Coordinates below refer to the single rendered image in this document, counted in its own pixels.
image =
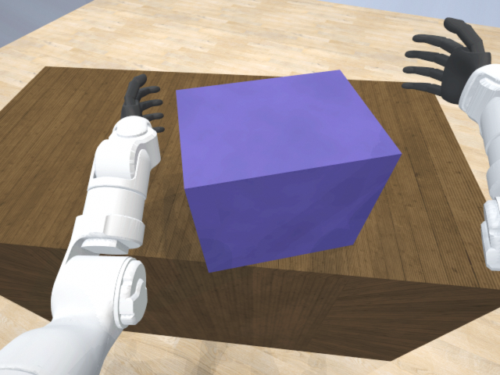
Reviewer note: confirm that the robot right forearm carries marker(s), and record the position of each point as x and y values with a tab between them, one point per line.
480	100

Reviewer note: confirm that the robot left forearm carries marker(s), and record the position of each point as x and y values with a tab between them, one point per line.
112	218

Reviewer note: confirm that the left robot upper arm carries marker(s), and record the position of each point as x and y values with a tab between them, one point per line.
95	298

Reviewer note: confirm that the left robot hand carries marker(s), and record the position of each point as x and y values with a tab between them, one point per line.
132	105

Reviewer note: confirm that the right robot hand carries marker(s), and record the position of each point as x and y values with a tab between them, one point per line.
459	66

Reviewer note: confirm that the pedestal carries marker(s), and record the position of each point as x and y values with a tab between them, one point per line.
415	272

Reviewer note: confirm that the carton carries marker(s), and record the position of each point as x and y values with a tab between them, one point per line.
280	167

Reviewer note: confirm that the right robot upper arm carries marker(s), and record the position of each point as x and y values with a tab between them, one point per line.
490	234

